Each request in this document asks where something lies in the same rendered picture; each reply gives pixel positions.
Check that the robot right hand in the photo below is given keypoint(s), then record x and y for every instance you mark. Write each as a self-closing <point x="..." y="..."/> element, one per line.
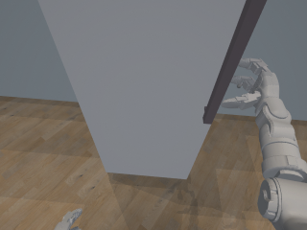
<point x="266" y="85"/>

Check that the robot right upper arm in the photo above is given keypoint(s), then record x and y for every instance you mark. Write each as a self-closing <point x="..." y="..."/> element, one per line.
<point x="284" y="203"/>

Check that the handle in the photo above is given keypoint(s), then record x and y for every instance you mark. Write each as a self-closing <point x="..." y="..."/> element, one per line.
<point x="244" y="29"/>

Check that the robot right forearm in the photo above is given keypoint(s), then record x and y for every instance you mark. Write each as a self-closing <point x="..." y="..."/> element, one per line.
<point x="279" y="147"/>

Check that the fridge door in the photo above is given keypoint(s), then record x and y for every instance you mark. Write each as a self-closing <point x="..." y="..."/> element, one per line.
<point x="142" y="72"/>

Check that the robot left hand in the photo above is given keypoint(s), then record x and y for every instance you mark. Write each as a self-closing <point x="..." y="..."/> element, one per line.
<point x="68" y="220"/>

